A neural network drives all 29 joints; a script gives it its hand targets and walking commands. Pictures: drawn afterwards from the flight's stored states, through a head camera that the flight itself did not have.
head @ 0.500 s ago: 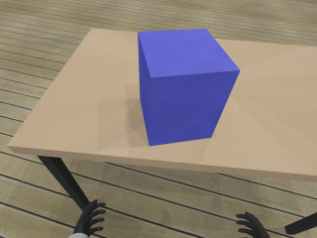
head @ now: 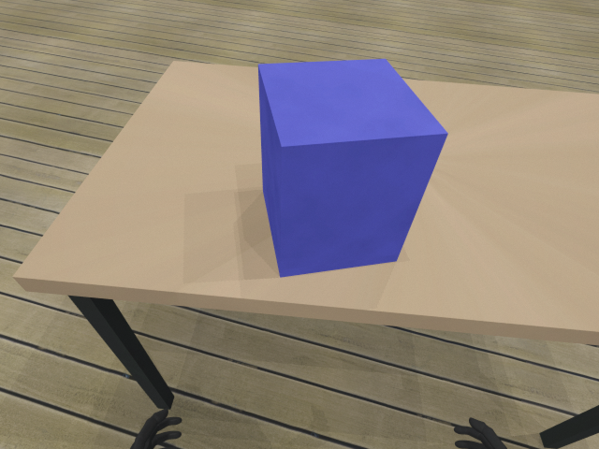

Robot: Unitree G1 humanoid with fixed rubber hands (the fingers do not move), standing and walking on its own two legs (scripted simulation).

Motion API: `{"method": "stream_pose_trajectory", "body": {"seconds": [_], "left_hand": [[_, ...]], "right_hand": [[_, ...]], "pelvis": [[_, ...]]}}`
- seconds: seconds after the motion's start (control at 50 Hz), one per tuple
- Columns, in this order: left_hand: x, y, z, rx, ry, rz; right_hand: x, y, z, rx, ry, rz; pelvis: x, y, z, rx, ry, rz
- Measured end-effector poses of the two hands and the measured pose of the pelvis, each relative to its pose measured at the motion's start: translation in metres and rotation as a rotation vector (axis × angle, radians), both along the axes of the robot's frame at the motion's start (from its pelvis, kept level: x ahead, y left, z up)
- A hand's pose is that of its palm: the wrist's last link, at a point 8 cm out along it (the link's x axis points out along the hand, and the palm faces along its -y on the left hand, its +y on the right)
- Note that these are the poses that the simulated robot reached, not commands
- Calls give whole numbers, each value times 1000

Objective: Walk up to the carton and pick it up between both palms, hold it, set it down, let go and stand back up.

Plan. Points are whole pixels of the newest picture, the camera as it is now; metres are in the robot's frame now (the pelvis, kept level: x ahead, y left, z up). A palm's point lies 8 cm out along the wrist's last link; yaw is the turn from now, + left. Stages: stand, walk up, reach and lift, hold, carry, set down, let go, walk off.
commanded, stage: stand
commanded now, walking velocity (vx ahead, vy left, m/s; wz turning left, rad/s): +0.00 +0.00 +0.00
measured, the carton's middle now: (332, 169) +0.50 +0.00 +0.11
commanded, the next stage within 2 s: none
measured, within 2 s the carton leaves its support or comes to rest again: neither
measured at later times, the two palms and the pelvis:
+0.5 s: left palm out of the picture +0.03 +0.25 -0.14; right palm out of the picture +0.10 -0.26 -0.10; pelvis -0.01 +0.00 +0.00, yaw +0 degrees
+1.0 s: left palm out of the picture +0.01 +0.26 -0.14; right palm out of the picture +0.08 -0.26 -0.10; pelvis -0.02 +0.00 +0.01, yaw +0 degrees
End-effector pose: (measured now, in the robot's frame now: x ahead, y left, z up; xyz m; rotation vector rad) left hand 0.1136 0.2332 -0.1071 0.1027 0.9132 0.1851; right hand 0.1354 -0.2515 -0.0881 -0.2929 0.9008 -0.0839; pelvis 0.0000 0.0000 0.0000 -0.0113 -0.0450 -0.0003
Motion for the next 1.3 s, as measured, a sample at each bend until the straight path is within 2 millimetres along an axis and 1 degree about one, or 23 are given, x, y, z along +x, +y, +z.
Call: {"method": "stream_pose_trajectory", "body": {"seconds": [0.08,0.16,0.34,0.64,0.76,0.86,1.3], "left_hand": [[-27,13,-15,20,114,20],[-48,19,-24,26,196,32],[-74,20,-31,18,286,47],[-88,22,-31,19,301,51],[-94,22,-31,19,310,53],[-98,22,-32,18,320,54],[-105,22,-32,18,332,58]], "right_hand": [[-4,-2,-4,-2,34,-15],[-9,-3,-6,-7,65,-26],[-24,-6,-11,-18,127,-50],[-47,-8,-13,-23,170,-68],[-53,-8,-13,-23,173,-70],[-57,-8,-14,-23,178,-72],[-66,-10,-16,-24,202,-81]], "pelvis": [[1,0,0,0,1,0],[2,1,0,-1,4,0],[-1,1,2,-2,9,0],[-13,2,5,-3,5,0],[-17,2,5,-3,4,0],[-19,2,6,-3,3,0],[-22,1,6,-2,3,0]]}}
